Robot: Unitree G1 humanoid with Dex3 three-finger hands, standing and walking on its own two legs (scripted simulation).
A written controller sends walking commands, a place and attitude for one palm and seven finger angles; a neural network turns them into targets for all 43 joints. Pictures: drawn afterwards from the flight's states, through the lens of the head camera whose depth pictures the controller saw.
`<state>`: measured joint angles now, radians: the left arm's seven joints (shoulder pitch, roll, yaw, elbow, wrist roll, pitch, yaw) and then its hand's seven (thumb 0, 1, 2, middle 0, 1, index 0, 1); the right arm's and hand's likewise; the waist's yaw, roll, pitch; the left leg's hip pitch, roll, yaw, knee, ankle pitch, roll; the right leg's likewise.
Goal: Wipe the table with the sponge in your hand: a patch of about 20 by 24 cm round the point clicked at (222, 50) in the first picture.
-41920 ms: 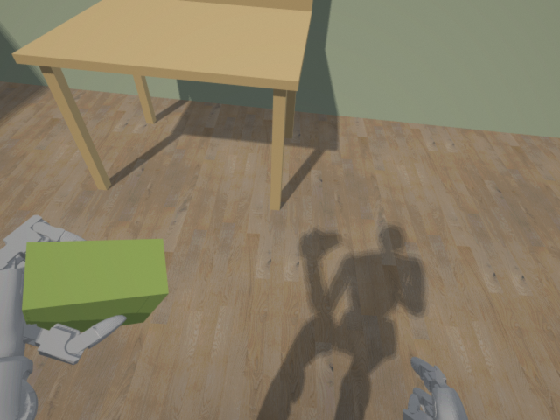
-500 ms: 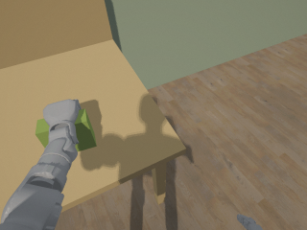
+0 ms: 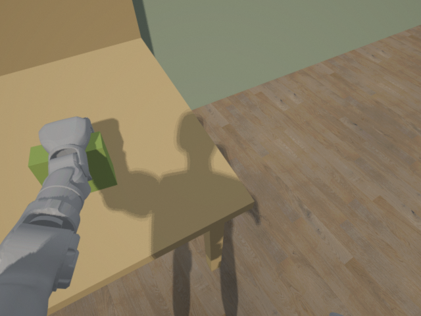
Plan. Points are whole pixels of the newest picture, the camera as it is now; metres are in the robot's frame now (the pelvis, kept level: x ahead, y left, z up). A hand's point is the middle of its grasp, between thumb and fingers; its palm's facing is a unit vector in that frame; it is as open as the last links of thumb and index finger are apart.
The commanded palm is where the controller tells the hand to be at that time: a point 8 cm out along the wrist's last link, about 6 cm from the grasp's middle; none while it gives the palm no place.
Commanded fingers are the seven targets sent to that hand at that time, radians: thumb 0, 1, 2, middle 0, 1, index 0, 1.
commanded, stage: wipe forward along the middle lane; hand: left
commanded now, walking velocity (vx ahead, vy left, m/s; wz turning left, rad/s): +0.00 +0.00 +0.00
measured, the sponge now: (80, 173) +0.42 +0.29 -0.01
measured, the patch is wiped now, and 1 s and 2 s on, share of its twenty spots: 1.00 1.00 1.00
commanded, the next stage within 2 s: slide back across to the first lane in 0.24 s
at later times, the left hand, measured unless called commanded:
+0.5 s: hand (68, 138) +0.48 +0.31 +0.04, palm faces -0.11 -0.02 -0.99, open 10.2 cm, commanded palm +0.45 +0.32 +0.09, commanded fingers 0.00 0.10 1.30 -1.20 -1.60 -1.20 -1.60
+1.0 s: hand (35, 146) +0.46 +0.37 +0.04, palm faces -0.08 -0.04 -1.00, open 10.3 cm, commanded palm +0.43 +0.37 +0.09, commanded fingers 0.00 0.10 1.30 -1.20 -1.60 -1.20 -1.60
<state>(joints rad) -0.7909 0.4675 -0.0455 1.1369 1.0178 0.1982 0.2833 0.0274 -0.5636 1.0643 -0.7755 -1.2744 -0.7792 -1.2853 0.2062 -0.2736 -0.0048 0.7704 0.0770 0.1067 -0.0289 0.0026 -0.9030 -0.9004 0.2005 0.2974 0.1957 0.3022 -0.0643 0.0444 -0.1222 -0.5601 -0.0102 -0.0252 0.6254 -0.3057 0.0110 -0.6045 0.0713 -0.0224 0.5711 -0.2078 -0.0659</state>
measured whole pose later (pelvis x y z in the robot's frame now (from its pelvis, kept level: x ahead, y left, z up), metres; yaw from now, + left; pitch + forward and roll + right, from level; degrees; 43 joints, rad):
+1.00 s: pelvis +0.05 +0.05 +0.01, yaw +0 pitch +13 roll -2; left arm -0.66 0.54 0.03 0.98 1.03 0.12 0.23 0.02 -0.52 1.06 -0.71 -1.35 -0.71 -1.36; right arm 0.22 -0.27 -0.02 0.73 0.07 0.15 0.01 0.00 -0.90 -0.90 0.20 0.30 0.20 0.30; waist -0.03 0.03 -0.13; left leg -0.45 -0.04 -0.01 0.58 -0.35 0.07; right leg -0.48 0.04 0.00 0.49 -0.24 -0.01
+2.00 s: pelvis +0.04 +0.04 +0.01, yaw +0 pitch +8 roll -2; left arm -0.29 0.43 -0.06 0.55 0.98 0.27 0.25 0.00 -0.48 1.05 -0.65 -1.40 -0.66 -1.41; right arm 0.15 -0.28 -0.02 0.70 0.08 0.17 -0.01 0.00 -0.90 -0.90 0.20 0.30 0.19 0.30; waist 0.04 0.05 -0.11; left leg -0.34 -0.04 -0.02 0.54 -0.34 0.06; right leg -0.37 0.04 -0.01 0.49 -0.24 -0.02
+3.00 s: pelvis +0.03 +0.03 +0.01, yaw +0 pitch +2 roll -1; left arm 0.07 0.36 -0.17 0.11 0.96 0.43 0.22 0.02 -0.49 1.05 -0.64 -1.40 -0.68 -1.36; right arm 0.04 -0.25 0.02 0.67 0.07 0.15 0.00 0.01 -0.90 -0.90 0.20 0.30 0.19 0.30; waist 0.09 0.07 -0.07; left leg -0.20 -0.05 0.00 0.50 -0.33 0.05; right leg -0.27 0.04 0.01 0.49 -0.25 -0.03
